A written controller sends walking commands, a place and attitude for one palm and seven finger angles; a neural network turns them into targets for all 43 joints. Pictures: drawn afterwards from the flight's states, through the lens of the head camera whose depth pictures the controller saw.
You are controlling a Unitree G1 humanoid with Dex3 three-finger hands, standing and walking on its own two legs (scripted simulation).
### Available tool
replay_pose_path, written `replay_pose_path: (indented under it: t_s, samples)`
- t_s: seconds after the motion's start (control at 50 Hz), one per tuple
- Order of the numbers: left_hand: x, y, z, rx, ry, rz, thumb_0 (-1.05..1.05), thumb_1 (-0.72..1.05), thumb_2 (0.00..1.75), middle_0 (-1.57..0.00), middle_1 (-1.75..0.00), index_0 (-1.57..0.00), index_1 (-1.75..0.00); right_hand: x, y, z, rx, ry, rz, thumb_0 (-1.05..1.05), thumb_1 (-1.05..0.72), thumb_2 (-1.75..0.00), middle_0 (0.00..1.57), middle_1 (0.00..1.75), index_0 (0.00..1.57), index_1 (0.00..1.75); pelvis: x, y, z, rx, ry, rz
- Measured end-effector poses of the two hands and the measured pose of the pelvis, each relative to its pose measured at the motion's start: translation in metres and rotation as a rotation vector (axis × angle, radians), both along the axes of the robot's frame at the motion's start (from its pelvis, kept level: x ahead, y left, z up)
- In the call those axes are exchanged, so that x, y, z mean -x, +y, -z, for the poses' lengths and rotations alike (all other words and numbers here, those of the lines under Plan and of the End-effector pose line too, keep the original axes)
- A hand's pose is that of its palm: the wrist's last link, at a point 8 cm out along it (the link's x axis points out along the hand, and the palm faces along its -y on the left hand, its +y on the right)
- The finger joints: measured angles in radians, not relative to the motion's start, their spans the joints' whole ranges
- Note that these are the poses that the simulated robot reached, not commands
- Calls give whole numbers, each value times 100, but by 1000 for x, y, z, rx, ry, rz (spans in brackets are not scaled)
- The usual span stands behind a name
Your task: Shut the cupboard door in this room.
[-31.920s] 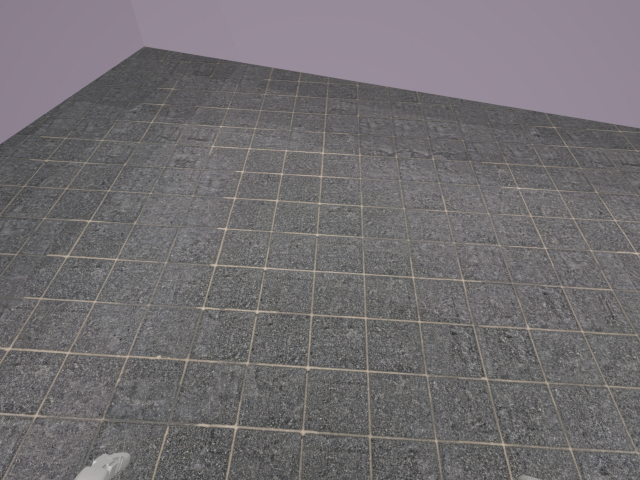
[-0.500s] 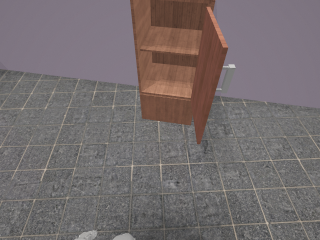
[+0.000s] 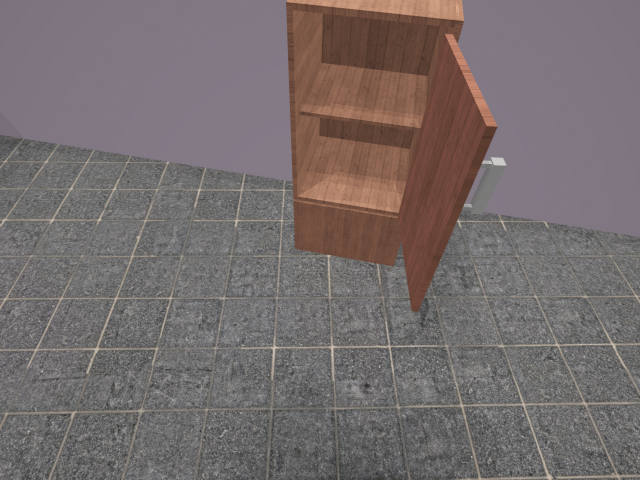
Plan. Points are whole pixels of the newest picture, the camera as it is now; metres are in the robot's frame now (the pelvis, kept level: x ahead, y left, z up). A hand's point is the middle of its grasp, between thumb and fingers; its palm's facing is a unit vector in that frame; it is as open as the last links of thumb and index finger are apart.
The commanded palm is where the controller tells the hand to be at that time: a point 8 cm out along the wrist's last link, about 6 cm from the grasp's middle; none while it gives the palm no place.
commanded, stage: stand and wait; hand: left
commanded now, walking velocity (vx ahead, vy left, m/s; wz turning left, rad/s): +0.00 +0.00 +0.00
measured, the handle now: (475, 187) +0.68 -0.27 -0.04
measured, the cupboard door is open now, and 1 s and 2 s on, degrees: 100 100 100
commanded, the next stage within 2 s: turn or walk to find it in 0.20 s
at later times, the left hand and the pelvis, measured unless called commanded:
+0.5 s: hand out of the picture +0.03 +0.15 -0.18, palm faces -0.01 -0.98 -0.19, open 7.3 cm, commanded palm none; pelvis +0.04 -0.02 -0.01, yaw -1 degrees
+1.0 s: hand out of the picture +0.07 +0.06 -0.16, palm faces +0.18 -0.97 -0.15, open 7.3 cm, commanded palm none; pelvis +0.22 -0.04 -0.02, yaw +3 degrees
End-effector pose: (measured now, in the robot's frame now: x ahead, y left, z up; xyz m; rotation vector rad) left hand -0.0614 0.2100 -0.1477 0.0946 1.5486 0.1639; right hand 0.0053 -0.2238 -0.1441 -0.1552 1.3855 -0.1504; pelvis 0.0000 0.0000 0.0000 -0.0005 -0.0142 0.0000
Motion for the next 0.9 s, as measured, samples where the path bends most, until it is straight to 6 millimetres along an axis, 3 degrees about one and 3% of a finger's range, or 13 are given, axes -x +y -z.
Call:
replay_pose_path:
  t_s: [0.24,0.34,0.44,0.54,0.58,0.64,0.76,0.82,0.9]
  samples:
    - [-45,-9,6,16,-100,28,0,91,90,-19,-30,-20,-30,22,20,4,-42,60,40,1,-92,-90,20,30,20,30,-9,0,1,-3,-8,0]
    - [-55,-7,9,12,-113,42,1,92,90,-20,-30,-20,-30,27,24,8,-63,61,68,0,-92,-90,20,30,20,30,-15,-3,4,-12,-11,9]
    - [-67,-10,6,-4,-93,71,1,92,90,-19,-30,-20,-30,35,17,17,-87,81,122,0,-91,-90,20,30,20,30,-27,-12,9,-30,-1,34]
    - [-99,-20,-1,-50,-133,72,1,92,90,-19,-30,-20,-30,44,0,27,-118,161,129,0,-91,-90,20,30,20,30,-46,-32,14,-39,4,12]
    - [-109,-25,0,-71,-176,39,1,92,90,-19,-30,-20,-30,38,-11,30,-125,204,104,0,-91,-90,20,30,20,30,-56,-42,18,-29,4,-11]
    - [-110,-35,-5,-87,-193,-26,0,92,90,-19,-30,-20,-30,4,-32,24,-113,208,56,1,-91,-90,20,30,20,30,-74,-53,13,-35,4,-21]
    - [-91,-69,-16,-40,-32,-69,0,92,90,-19,-30,-20,-30,-119,-69,12,-53,9,0,1,-91,-90,20,30,20,30,-114,-62,2,-47,13,-23]
    - [-87,-85,-21,-11,47,-93,0,91,90,-19,-30,-20,-30,-183,-74,11,-41,-74,-36,1,-92,-90,19,30,19,30,-138,-61,2,-47,20,-31]
    - [-93,-99,-23,15,130,-135,0,91,90,-20,-30,-20,-30,-264,-62,12,-50,-151,-105,0,-92,-90,19,30,19,30,-171,-57,6,-43,29,-41]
